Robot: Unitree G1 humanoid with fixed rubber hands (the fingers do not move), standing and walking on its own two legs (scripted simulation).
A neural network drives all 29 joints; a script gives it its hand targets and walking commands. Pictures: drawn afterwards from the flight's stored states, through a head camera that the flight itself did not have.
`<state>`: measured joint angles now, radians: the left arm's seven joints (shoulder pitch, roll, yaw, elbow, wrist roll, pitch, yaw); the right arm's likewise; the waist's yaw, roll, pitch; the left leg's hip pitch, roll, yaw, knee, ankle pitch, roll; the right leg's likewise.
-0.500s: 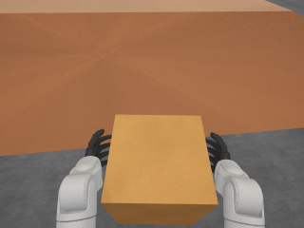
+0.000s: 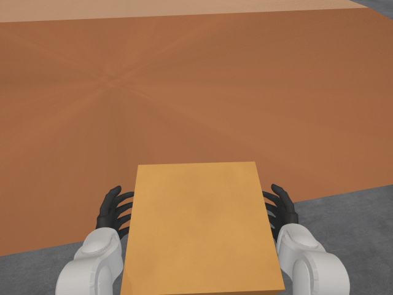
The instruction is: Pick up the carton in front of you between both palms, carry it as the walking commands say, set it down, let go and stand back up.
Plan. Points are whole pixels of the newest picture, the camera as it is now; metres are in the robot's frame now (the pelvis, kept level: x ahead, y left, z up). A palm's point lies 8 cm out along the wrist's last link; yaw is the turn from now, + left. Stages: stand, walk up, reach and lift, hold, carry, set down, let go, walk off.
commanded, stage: carry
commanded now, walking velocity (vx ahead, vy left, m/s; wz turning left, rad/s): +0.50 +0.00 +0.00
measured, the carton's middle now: (198, 242) +0.23 -0.01 +0.02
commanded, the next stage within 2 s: none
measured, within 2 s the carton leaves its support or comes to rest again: neither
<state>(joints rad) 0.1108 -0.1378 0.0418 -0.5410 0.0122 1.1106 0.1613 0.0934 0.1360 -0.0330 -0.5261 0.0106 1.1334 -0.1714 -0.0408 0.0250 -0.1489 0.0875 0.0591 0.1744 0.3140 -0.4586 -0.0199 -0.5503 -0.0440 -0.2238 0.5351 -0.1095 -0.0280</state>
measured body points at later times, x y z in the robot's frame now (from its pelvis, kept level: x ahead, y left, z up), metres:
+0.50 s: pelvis +0.33 +0.01 +0.00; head +0.31 +0.01 +0.45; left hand +0.57 +0.17 +0.10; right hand +0.57 -0.14 +0.10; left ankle +0.48 +0.12 -0.71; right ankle +0.16 -0.09 -0.72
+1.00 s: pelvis +0.66 +0.03 +0.00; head +0.67 +0.03 +0.45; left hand +1.00 +0.19 +0.14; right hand +1.00 -0.13 +0.13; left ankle +0.50 +0.11 -0.72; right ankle +0.82 -0.07 -0.70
